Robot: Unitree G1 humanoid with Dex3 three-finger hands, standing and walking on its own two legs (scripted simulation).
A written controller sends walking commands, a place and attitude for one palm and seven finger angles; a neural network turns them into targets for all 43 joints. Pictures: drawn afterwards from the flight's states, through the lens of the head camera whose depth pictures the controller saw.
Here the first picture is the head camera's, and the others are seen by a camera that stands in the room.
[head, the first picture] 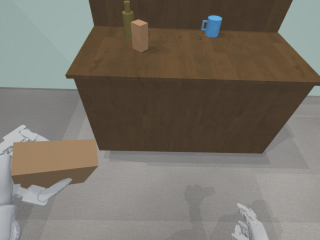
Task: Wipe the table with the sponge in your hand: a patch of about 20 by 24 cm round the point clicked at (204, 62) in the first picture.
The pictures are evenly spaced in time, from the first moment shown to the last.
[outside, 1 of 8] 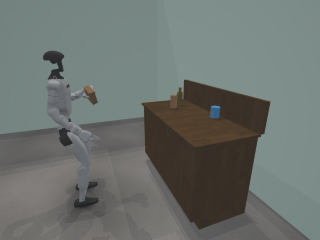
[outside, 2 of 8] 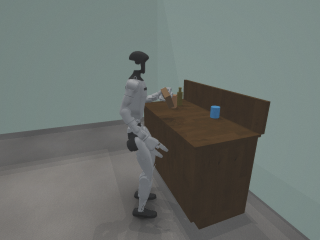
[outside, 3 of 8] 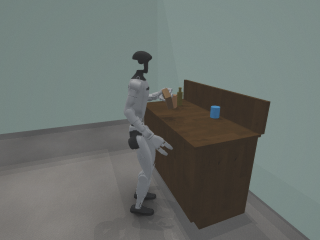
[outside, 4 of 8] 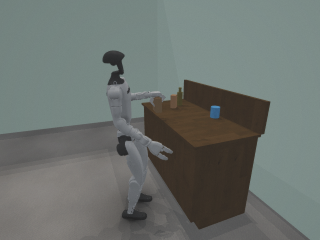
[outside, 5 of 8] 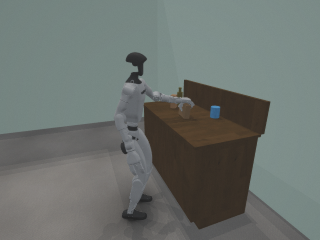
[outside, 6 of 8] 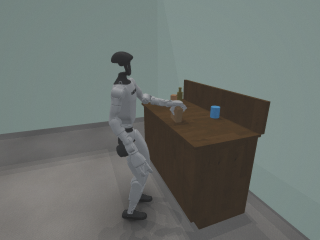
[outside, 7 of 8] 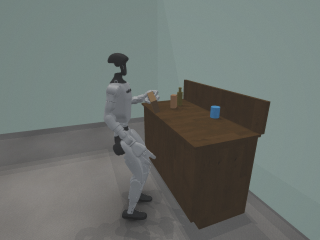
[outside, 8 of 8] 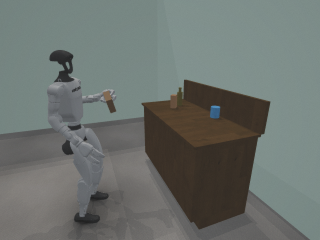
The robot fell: no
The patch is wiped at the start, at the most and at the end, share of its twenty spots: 0.00 0.90 0.90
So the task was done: yes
